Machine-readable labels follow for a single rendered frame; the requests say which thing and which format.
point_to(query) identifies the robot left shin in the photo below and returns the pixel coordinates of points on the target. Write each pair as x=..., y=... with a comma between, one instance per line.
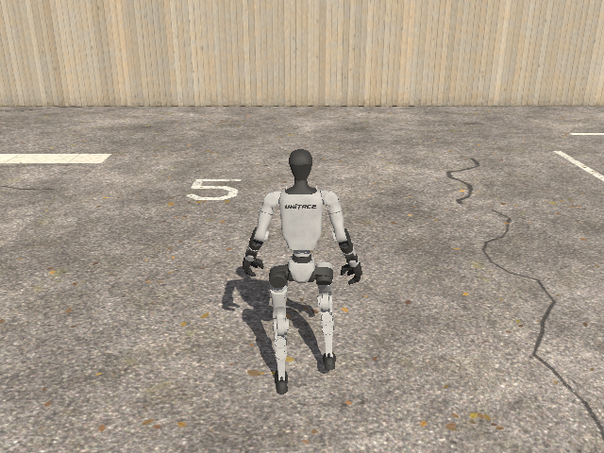
x=280, y=348

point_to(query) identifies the robot left forearm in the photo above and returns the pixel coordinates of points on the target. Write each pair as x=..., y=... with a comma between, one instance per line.
x=253, y=247

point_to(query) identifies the robot right forearm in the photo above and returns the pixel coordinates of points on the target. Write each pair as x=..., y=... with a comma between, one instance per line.
x=349, y=251

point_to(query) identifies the right robot hand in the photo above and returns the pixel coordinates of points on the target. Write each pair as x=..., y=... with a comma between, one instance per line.
x=352, y=270

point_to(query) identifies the robot right shin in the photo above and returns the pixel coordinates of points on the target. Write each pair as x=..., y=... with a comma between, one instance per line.
x=327, y=324

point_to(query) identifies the robot right upper arm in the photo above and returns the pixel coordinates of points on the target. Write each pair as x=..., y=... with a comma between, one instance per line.
x=331, y=199

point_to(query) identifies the robot shin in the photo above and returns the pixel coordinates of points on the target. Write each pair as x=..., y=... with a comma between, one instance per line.
x=280, y=348
x=327, y=324

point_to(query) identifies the left robot hand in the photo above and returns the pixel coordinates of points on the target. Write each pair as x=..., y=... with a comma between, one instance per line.
x=255, y=263

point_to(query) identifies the robot left upper arm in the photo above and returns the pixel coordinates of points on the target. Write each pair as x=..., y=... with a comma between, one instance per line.
x=266, y=213

